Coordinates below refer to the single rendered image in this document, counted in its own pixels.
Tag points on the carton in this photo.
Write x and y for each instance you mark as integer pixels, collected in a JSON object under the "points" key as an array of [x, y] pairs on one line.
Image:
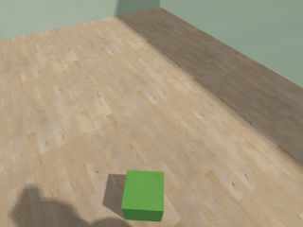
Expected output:
{"points": [[143, 196]]}

